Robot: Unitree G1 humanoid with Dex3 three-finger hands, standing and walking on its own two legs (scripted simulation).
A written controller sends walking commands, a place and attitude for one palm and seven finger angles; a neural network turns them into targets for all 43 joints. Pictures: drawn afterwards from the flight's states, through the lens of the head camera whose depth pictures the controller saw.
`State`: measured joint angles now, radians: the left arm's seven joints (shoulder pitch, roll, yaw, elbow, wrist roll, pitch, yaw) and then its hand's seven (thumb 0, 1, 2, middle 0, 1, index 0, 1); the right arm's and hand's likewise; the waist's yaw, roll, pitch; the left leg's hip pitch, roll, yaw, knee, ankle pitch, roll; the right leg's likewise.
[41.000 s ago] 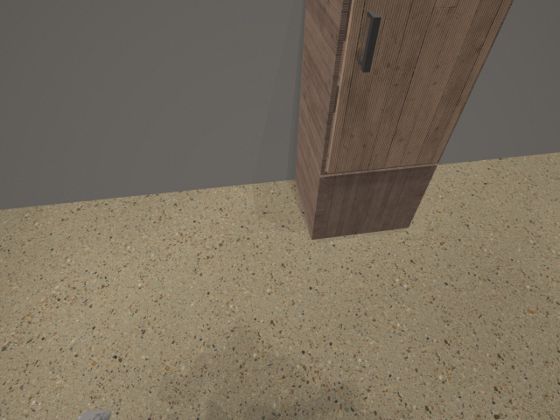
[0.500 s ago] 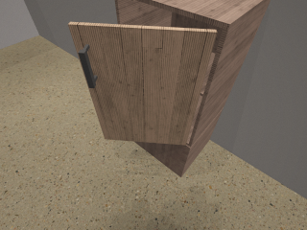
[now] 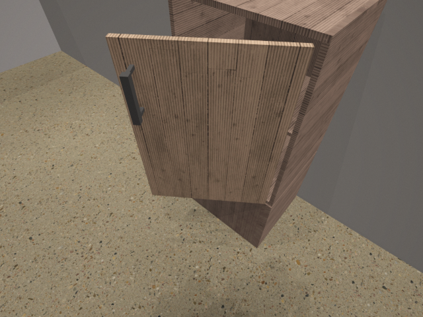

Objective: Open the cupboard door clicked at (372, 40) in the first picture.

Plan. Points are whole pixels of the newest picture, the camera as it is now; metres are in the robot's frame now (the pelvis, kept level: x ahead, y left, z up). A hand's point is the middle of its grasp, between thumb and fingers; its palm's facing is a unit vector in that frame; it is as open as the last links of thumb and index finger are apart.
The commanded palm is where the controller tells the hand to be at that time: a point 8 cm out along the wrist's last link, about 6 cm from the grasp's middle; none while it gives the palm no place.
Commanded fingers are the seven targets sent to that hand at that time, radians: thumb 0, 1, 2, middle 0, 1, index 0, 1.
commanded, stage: raise the hand with hooked fingers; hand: left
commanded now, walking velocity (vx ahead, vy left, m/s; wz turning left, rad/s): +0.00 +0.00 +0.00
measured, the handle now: (134, 95) +0.56 +0.22 +0.12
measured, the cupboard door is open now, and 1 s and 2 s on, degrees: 36 36 36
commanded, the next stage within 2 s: none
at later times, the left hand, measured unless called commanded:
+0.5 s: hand (113, 303) +0.15 +0.19 -0.03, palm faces +0.08 -1.00 -0.01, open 8.8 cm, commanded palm +0.14 +0.25 -0.01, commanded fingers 0.00 0.34 0.66 -0.24 -0.66 -0.24 -0.66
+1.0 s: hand (92, 254) +0.21 +0.22 +0.04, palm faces +0.00 -1.00 -0.06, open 11.8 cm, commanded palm +0.18 +0.27 +0.06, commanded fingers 0.00 -0.24 0.41 -0.28 -1.03 -0.28 -1.03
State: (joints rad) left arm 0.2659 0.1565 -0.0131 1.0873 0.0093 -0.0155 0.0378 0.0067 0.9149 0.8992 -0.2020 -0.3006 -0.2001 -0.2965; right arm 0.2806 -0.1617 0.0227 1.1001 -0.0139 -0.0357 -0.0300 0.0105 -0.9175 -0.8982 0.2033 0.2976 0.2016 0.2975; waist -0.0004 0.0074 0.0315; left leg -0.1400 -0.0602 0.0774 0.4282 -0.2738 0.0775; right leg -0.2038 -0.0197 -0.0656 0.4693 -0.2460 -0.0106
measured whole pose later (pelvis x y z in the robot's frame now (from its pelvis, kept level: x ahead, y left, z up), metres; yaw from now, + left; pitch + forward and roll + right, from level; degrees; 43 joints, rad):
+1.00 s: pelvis -0.02 -0.03 -0.03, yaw +1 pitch +7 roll -1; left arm 0.24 0.35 0.35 0.13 -0.39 -0.26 -0.46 0.00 -0.02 0.51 -0.27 -0.89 -0.27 -0.89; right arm 0.31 -0.29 0.02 0.61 0.06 -0.29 -0.08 0.02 -0.90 -0.90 0.21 0.30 0.21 0.30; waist 0.00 0.03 -0.06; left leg -0.51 0.00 0.04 0.80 -0.41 0.04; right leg -0.52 0.02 -0.11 0.75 -0.35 -0.05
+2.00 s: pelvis -0.01 -0.02 +0.00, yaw +2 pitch +1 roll -1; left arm -0.14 0.47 0.45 0.29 -0.33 0.02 -0.51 -0.01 -0.50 0.30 -0.30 -1.20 -0.30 -1.20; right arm 0.26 -0.28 0.07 0.60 0.07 -0.22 -0.10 0.02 -0.91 -0.90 0.21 0.30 0.20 0.30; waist 0.03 0.04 -0.03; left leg -0.24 -0.03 0.04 0.54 -0.31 0.05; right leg -0.26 0.01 -0.10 0.50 -0.26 -0.04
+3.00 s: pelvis -0.02 -0.03 -0.01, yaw +1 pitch +6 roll -1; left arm -0.60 0.63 0.48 0.92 -0.25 -0.13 -0.57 -0.01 -0.50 0.30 -0.30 -1.20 -0.30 -1.20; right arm 0.36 -0.32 0.05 0.65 0.08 -0.16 -0.10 0.01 -0.91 -0.90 0.21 0.30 0.20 0.30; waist -0.05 0.02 -0.05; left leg -0.41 -0.01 0.05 0.63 -0.32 0.04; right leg -0.43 0.03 -0.09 0.58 -0.26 -0.05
